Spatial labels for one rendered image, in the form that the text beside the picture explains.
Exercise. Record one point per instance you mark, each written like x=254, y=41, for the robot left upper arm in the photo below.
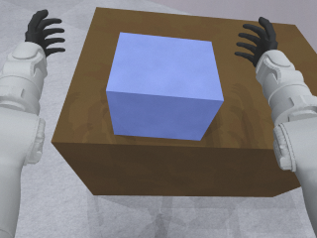
x=22, y=137

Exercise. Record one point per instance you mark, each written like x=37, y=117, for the right robot hand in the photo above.
x=265, y=42

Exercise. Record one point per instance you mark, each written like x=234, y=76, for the pedestal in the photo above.
x=235, y=156

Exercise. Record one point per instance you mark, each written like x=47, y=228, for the robot right upper arm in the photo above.
x=295, y=149

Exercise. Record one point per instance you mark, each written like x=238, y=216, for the carton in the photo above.
x=163, y=87

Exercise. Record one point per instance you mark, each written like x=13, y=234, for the robot left forearm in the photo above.
x=22, y=78

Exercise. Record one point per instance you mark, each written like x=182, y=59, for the robot right forearm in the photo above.
x=288, y=97

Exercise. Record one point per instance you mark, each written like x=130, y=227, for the left robot hand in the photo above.
x=37, y=33

